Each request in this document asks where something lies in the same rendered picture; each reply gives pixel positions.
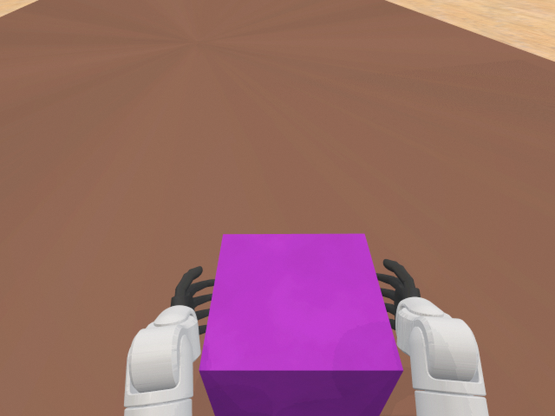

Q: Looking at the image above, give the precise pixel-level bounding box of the left robot hand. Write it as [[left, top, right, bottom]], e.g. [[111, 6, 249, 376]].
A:
[[171, 266, 215, 335]]

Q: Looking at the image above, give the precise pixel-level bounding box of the robot left forearm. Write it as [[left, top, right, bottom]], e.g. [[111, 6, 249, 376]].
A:
[[124, 305, 201, 416]]

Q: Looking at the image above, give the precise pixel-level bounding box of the right robot hand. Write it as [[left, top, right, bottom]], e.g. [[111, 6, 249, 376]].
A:
[[376, 259, 421, 330]]

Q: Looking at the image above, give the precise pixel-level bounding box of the carton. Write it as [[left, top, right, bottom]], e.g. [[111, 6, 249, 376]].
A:
[[199, 234, 403, 416]]

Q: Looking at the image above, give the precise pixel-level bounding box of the robot right forearm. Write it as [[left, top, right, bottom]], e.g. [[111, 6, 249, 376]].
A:
[[395, 297, 489, 416]]

